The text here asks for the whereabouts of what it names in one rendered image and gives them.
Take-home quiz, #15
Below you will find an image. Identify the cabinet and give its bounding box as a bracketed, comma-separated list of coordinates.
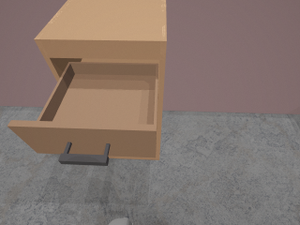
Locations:
[34, 0, 167, 160]

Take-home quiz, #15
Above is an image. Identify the drawer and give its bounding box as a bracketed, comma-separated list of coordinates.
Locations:
[7, 62, 158, 158]

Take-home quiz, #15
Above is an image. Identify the handle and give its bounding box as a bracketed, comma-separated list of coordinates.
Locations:
[58, 142, 111, 166]

